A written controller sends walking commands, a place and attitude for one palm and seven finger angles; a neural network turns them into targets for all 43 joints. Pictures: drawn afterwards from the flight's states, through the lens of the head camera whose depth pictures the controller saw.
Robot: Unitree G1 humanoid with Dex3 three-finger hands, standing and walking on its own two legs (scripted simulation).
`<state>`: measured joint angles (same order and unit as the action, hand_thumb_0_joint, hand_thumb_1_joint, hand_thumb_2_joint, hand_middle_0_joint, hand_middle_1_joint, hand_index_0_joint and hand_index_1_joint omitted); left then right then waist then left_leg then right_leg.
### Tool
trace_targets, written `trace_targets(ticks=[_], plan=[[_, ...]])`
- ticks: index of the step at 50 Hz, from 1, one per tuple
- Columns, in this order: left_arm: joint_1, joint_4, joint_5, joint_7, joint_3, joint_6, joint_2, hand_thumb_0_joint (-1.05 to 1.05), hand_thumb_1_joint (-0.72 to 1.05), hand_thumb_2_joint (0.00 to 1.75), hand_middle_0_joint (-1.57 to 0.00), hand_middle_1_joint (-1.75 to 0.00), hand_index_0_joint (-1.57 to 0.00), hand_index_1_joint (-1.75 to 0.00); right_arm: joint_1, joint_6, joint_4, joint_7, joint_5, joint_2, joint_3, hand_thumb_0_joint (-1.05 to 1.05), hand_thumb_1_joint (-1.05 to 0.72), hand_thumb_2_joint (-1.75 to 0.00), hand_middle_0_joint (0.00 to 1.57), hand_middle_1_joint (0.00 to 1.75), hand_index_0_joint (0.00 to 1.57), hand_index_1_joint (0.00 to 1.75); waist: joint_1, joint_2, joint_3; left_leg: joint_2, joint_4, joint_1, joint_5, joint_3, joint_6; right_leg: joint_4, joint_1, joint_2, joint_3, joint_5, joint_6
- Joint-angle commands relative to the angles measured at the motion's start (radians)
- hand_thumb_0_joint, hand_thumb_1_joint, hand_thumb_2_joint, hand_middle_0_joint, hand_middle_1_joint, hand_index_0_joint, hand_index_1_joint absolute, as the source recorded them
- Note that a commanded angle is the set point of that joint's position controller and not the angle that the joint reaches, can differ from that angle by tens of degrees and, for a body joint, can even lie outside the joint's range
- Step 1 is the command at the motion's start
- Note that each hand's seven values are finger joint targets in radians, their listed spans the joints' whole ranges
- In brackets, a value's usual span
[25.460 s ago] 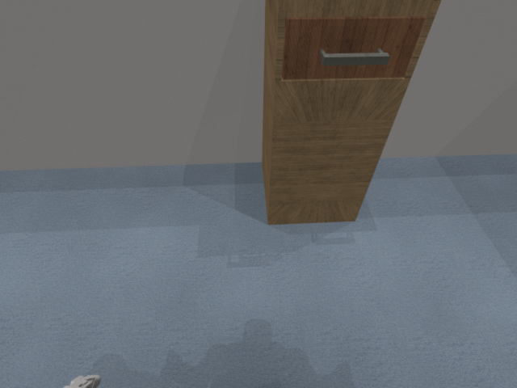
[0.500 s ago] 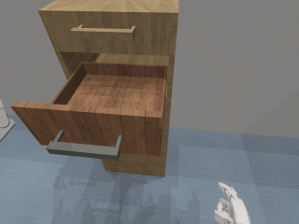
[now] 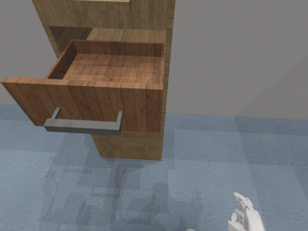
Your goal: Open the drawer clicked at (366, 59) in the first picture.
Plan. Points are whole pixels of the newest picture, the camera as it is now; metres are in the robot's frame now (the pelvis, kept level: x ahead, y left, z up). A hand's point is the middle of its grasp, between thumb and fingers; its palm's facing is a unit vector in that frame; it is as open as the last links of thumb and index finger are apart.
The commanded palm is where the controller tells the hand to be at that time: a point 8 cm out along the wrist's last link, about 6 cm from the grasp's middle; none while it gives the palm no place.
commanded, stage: step back with the hand held close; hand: left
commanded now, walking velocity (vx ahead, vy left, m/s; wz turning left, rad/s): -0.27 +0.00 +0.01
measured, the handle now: (86, 119) +0.36 +0.21 +0.09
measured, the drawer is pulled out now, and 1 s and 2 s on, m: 0.29 0.29 0.29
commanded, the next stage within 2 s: stop stepping back and stand still in 0.66 s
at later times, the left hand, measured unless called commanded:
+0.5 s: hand out of the picture +0.13 +0.23 +0.29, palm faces +0.60 -0.69 -0.40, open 7.4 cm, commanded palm +0.06 +0.28 +0.28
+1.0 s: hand out of the picture -0.01 +0.27 +0.29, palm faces +0.63 -0.69 -0.35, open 7.5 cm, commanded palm -0.06 +0.30 +0.28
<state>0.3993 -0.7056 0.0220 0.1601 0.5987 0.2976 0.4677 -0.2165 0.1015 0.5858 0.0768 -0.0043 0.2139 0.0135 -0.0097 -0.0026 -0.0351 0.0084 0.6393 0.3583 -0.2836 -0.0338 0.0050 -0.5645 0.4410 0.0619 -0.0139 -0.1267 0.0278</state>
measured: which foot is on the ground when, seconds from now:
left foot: down 0.00-0.66, up 0.68-0.82, down 0.84-1.00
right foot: down 0.00-0.54, up 0.56-0.62, down 0.64-0.82, up 0.84-1.00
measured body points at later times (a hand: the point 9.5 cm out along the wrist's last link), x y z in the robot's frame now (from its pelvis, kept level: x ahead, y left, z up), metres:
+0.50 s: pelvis -0.06 +0.00 -0.01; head -0.05 +0.00 +0.44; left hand +0.09 +0.26 +0.31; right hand +0.10 -0.25 -0.09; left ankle +0.03 +0.12 -0.72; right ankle +0.10 -0.14 -0.72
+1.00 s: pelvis -0.17 +0.01 +0.01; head -0.16 +0.05 +0.46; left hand -0.04 +0.30 +0.31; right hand +0.00 -0.20 -0.06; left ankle -0.09 +0.11 -0.72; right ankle -0.16 -0.13 -0.66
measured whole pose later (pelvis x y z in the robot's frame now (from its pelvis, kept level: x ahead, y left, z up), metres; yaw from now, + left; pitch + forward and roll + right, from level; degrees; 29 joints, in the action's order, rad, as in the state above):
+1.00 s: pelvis -0.17 +0.01 +0.01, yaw +4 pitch -1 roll -4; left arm 0.37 -0.79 0.02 0.17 0.60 0.30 0.47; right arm -0.25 0.17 0.64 0.04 0.00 0.15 0.01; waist 0.00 -0.02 -0.02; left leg 0.06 0.55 0.38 -0.16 -0.03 0.04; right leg -0.96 0.44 -0.04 -0.03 -0.46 0.01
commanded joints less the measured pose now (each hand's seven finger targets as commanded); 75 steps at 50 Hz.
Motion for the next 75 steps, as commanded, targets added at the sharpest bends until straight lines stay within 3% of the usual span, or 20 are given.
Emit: trace_targets(ticks=[1, 12, 21, 28, 31, 33, 34, 37, 40, 42, 45, 53, 56, 58, 62, 67, 71, 72, 74, 75], plan=[[-0.084, -0.139, 0.0, 0.031, 0.11, 0.046, 0.19, 0.0, 0.9, 0.9, -0.2, -0.3, -0.2, -0.3, 0.073, 0.065, -0.161, 0.016, 0.009, 0.138, 0.049, 0.0, -0.9, -0.9, 0.2, 0.3, 0.2, 0.3, 0.012, 0.022, 0.094, 0.057, -0.199, 0.209, -0.272, 0.081, 0.034, 0.118, -0.168, 0.033, 0.094, -0.315, -0.048], [-0.093, -0.147, -0.005, 0.044, 0.132, 0.07, 0.212, 0.0, 0.9, 0.9, -0.2, -0.3, -0.2, -0.3, 0.065, 0.091, -0.152, 0.011, 0.005, 0.142, 0.056, 0.0, -0.9, -0.9, 0.2, 0.3, 0.2, 0.3, 0.011, 0.065, 0.106, 0.077, -0.225, 0.267, -0.259, 0.09, 0.041, 0.03, -0.216, 0.005, 0.084, -0.201, -0.042], [-0.133, -0.145, 0.0, 0.048, 0.125, 0.079, 0.218, 0.0, 0.9, 0.9, -0.2, -0.3, -0.2, -0.3, 0.046, 0.089, -0.116, 0.001, 0.006, 0.131, 0.057, 0.0, -0.9, -0.9, 0.2, 0.3, 0.2, 0.3, 0.019, -0.055, 0.137, 0.016, -0.045, 0.092, -0.239, 0.063, 0.019, 0.202, -0.007, 0.085, 0.156, -0.352, -0.074], [-0.129, -0.157, 0.004, 0.046, 0.151, 0.087, 0.2, 0.0, 0.9, 0.9, -0.2, -0.3, -0.2, -0.3, 0.069, 0.108, -0.127, 0.008, 0.008, 0.131, 0.076, 0.0, -0.9, -0.9, 0.2, 0.3, 0.2, 0.3, 0.013, 0.207, 0.19, 0.244, -0.331, 0.369, -0.205, 0.24, 0.11, -0.33, -0.283, -0.104, 0.011, -0.193, -0.017], [-0.165, -0.119, -0.002, 0.029, 0.15, 0.083, 0.207, 0.0, 0.9, 0.9, -0.2, -0.3, -0.2, -0.3, 0.076, 0.123, -0.119, -0.005, 0.009, 0.126, 0.078, 0.0, -0.9, -0.9, 0.2, 0.3, 0.2, 0.3, 0.012, 0.087, 0.104, 0.208, -0.2, 0.442, -0.241, 0.185, 0.107, -0.208, -0.294, -0.053, 0.126, -0.193, -0.054], [-0.2, -0.113, -0.002, 0.031, 0.142, 0.075, 0.257, 0.0, 0.9, 0.9, -0.2, -0.3, -0.2, -0.3, 0.09, 0.119, -0.105, -0.02, 0.005, 0.103, 0.061, 0.0, -0.9, -0.9, 0.2, 0.3, 0.2, 0.3, 0.016, -0.163, 0.043, -0.016, 0.205, 0.199, -0.228, 0.034, -0.025, 0.31, 0.066, 0.239, 0.544, -0.264, -0.183], [-0.203, -0.098, -0.005, 0.04, 0.145, 0.053, 0.278, 0.0, 0.9, 0.9, -0.2, -0.3, -0.2, -0.3, 0.095, 0.099, -0.08, -0.03, 0.008, 0.1, 0.07, 0.0, -0.9, -0.9, 0.2, 0.3, 0.2, 0.3, -0.013, -0.235, 0.117, -0.013, 0.47, 0.06, -0.247, 0.027, -0.035, 0.43, 0.168, 0.329, 0.539, -0.477, -0.218], [-0.202, -0.146, -0.008, 0.02, 0.121, 0.041, 0.251, 0.0, 0.9, 0.9, -0.2, -0.3, -0.2, -0.3, 0.103, 0.061, -0.104, -0.034, 0.008, 0.076, 0.042, 0.0, -0.9, -0.9, 0.2, 0.3, 0.2, 0.3, 0.005, -0.245, 0.131, 0.013, 0.366, -0.043, -0.157, -0.015, -0.039, 0.328, 0.109, 0.193, 0.248, -0.239, -0.172], [-0.105, -0.171, 0.004, 0.013, 0.086, 0.054, 0.193, 0.0, 0.9, 0.9, -0.2, -0.3, -0.2, -0.3, 0.045, 0.062, -0.103, -0.013, 0.012, 0.105, 0.037, 0.0, -0.9, -0.9, 0.2, 0.3, 0.2, 0.3, 0.034, 0.032, 0.114, 0.019, -0.181, -0.124, -0.164, 0.012, 0.002, 0.152, 0.068, 0.087, 0.163, -0.275, -0.081], [-0.156, -0.308, -0.004, 0.028, 0.128, 0.098, 0.23, 0.0, 0.9, 0.9, -0.2, -0.3, -0.2, -0.3, 0.066, 0.093, -0.148, -0.003, 0.023, 0.15, 0.061, 0.0, -0.9, -0.9, 0.2, 0.3, 0.2, 0.3, 0.022, 0.386, 0.129, 0.381, -0.463, 0.089, -0.329, 0.416, 0.151, -0.4, -0.002, -0.096, -0.006, -0.375, -0.008], [-0.133, -0.27, 0.011, 0.023, 0.126, 0.063, 0.195, 0.0, 0.9, 0.9, -0.2, -0.3, -0.2, -0.3, 0.054, 0.128, -0.109, -0.019, 0.009, 0.114, 0.073, 0.0, -0.9, -0.9, 0.2, 0.3, 0.2, 0.3, 0.043, 0.167, 0.172, 0.309, -0.381, -0.002, -0.27, 0.306, 0.136, -0.591, 0.056, -0.095, 0.064, -0.365, -0.01], [-0.159, -0.181, 0.016, 0.023, 0.002, -0.027, 0.162, 0.0, 0.9, 0.9, -0.2, -0.3, -0.2, -0.3, 0.096, 0.093, -0.114, -0.018, 0.012, 0.114, 0.024, 0.0, -0.9, -0.9, 0.2, 0.3, 0.2, 0.3, 0.034, 0.233, 0.092, 0.184, -0.468, -0.003, -0.32, 0.113, -0.007, 0.114, -0.291, -0.123, -0.127, -0.352, -0.06], [-0.165, -0.186, 0.037, 0.011, 0.057, -0.032, 0.25, 0.0, 0.9, 0.9, -0.2, -0.3, -0.2, -0.3, 0.076, 0.061, -0.11, -0.021, 0.017, 0.096, 0.018, 0.0, -0.9, -0.9, 0.2, 0.3, 0.2, 0.3, 0.038, -0.09, 0.129, 0.067, 0.043, -0.071, -0.03, -0.024, -0.029, 0.343, -0.145, 0.152, 0.182, -0.302, -0.203], [-0.214, -0.177, 0.047, 0.021, 0.065, -0.026, 0.259, 0.0, 0.9, 0.9, -0.2, -0.3, -0.2, -0.3, 0.066, 0.064, -0.087, -0.022, 0.01, 0.086, 0.005, 0.0, -0.9, -0.9, 0.2, 0.3, 0.2, 0.3, 0.035, -0.169, 0.196, 0.05, 0.083, -0.038, -0.002, -0.033, -0.029, 0.279, -0.192, 0.213, 0.172, -0.151, -0.21], [-0.091, -0.14, 0.044, 0.023, 0.069, -0.053, 0.216, 0.0, 0.9, 0.9, -0.2, -0.3, -0.2, -0.3, 0.082, 0.045, -0.099, -0.003, -0.006, 0.105, 0.014, 0.0, -0.9, -0.9, 0.2, 0.3, 0.2, 0.3, 0.044, -0.015, 0.059, 0.068, -0.075, -0.096, -0.022, -0.024, 0.008, 0.176, -0.083, 0.118, 0.093, -0.293, -0.153], [-0.219, -0.19, 0.023, 0.018, 0.071, -0.006, 0.225, 0.0, 0.9, 0.9, -0.2, -0.3, -0.2, -0.3, 0.102, 0.061, -0.124, 0.019, 0.008, 0.124, 0.012, 0.0, -0.9, -0.9, 0.2, 0.3, 0.2, 0.3, 0.04, 0.326, 0.023, 0.291, -0.521, 0.049, -0.561, 0.382, 0.07, -0.232, -0.09, -0.116, -0.094, -0.459, -0.073], [-0.116, -0.15, 0.021, 0.009, 0.046, -0.014, 0.181, 0.0, 0.9, 0.9, -0.2, -0.3, -0.2, -0.3, 0.073, 0.081, -0.121, -0.002, 0.012, 0.13, 0.031, 0.0, -0.9, -0.9, 0.2, 0.3, 0.2, 0.3, 0.021, 0.233, 0.117, 0.199, -0.408, 0.122, -0.384, 0.142, 0.039, -0.01, -0.342, -0.094, -0.105, -0.39, -0.079], [-0.077, -0.145, 0.023, 0.006, 0.046, -0.021, 0.185, 0.0, 0.9, 0.9, -0.2, -0.3, -0.2, -0.3, 0.073, 0.074, -0.132, -0.003, 0.008, 0.129, 0.035, 0.0, -0.9, -0.9, 0.2, 0.3, 0.2, 0.3, 0.023, 0.155, 0.103, 0.136, -0.274, 0.126, -0.344, 0.076, 0.02, 0.107, -0.327, -0.052, -0.031, -0.402, -0.102], [-0.088, -0.188, 0.035, 0.009, 0.082, -0.011, 0.24, 0.0, 0.9, 0.9, -0.2, -0.3, -0.2, -0.3, 0.06, 0.052, -0.12, -0.014, 0.011, 0.11, 0.03, 0.0, -0.9, -0.9, 0.2, 0.3, 0.2, 0.3, 0.027, -0.156, 0.072, 0.03, 0.184, 0.131, -0.069, -0.037, -0.024, 0.396, -0.172, 0.246, 0.358, -0.507, -0.229], [-0.115, -0.218, 0.035, 0.018, 0.091, -0.005, 0.242, 0.0, 0.9, 0.9, -0.2, -0.3, -0.2, -0.3, 0.072, 0.062, -0.11, -0.018, -0.001, 0.102, 0.027, 0.0, -0.9, -0.9, 0.2, 0.3, 0.2, 0.3, 0.014, -0.201, 0.047, 0.033, 0.301, 0.187, -0.059, -0.007, -0.026, 0.394, -0.203, 0.276, 0.385, -0.327, -0.251]])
